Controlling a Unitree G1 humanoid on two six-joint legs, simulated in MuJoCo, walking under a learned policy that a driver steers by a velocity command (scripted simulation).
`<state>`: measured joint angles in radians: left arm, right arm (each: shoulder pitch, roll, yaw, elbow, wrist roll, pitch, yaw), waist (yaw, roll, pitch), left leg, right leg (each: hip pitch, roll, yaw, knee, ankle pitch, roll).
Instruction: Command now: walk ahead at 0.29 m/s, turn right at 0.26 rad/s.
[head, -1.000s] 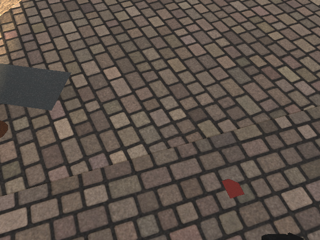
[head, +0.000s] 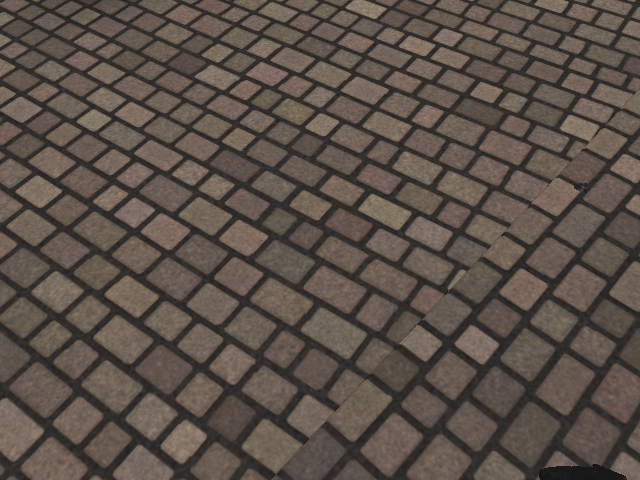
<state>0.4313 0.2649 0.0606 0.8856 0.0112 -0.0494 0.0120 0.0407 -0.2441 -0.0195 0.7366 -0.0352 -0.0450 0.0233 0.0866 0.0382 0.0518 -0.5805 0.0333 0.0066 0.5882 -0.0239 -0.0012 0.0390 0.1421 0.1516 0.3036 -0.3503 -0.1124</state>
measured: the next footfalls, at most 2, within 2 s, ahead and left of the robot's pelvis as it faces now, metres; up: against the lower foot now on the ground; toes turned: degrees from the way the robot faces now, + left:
left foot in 0.04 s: +0.21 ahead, +0.11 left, +0.00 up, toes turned +0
right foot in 0.44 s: +0.14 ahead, -0.10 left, +0.00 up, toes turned +0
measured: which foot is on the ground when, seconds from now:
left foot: up 0.00-0.02, down 0.04-1.00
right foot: down 0.00-0.04, up 0.06-0.42, down 0.44-1.00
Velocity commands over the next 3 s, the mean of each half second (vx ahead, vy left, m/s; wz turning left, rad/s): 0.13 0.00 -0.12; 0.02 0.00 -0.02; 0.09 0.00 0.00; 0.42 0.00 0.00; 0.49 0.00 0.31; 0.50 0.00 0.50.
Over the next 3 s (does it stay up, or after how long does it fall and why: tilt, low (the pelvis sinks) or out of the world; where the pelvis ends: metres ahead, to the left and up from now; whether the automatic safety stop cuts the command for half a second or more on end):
stays up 0.96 0.12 0.01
